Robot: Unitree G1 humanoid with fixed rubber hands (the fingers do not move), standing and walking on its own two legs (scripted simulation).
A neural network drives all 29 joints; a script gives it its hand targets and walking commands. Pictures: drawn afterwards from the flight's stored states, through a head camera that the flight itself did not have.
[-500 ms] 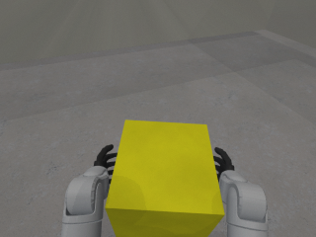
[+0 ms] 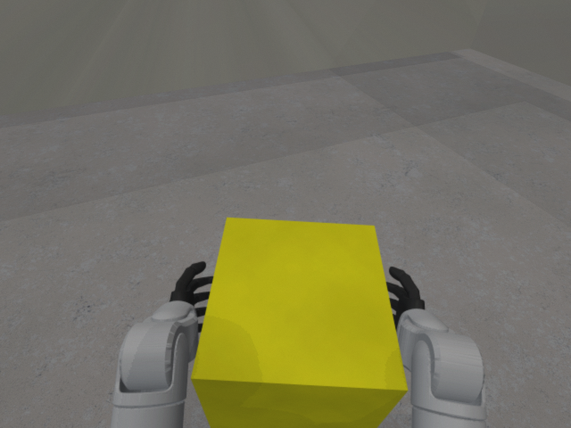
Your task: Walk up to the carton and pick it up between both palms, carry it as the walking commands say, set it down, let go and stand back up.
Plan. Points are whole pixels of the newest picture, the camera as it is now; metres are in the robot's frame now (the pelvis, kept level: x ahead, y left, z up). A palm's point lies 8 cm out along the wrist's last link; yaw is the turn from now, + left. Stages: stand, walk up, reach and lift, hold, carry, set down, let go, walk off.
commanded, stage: carry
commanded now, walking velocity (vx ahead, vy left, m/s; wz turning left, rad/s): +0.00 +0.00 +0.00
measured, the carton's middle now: (293, 338) +0.27 +0.00 +0.03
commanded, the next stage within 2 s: hold in 1.32 s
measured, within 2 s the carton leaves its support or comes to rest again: neither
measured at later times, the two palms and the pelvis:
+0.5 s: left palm (202, 295) +0.31 +0.13 +0.08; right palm (411, 304) +0.31 -0.16 +0.07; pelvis +0.03 -0.02 +0.00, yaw +0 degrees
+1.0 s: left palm (210, 294) +0.31 +0.12 +0.07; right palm (414, 303) +0.31 -0.17 +0.06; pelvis +0.04 -0.02 +0.00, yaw +0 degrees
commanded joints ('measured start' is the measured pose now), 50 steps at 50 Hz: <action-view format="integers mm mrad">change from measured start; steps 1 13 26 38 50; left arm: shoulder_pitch -553 -542 -532 -510 -507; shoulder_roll -956 -946 -927 -899 -877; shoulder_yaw -720 -705 -669 -645 -632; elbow -143 -127 -90 -67 -59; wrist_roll -438 -424 -385 -356 -345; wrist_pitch -44 -71 -127 -178 -221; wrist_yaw -255 -256 -255 -252 -246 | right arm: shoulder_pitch -517 -484 -483 -465 -458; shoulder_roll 958 954 933 906 875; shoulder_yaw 736 718 694 683 668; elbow -101 -71 -48 -34 -33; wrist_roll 405 380 348 325 308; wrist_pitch -13 -41 -99 -150 -194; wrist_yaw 274 265 261 256 245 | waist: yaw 1 2 2 3 2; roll -6 -23 -22 -32 -35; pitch -296 -323 -337 -334 -323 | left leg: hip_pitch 220 251 252 247 239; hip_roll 123 122 115 112 107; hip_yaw -149 -118 -98 -92 -85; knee -79 -39 -19 -9 1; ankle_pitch -123 18 59 47 30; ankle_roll -20 -16 -20 -18 -19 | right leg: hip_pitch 15 72 126 142 143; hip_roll -128 -141 -142 -139 -136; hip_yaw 147 139 130 130 128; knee -143 -125 -100 -95 -93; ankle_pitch -89 61 148 162 167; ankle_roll -3 -5 -10 -14 -13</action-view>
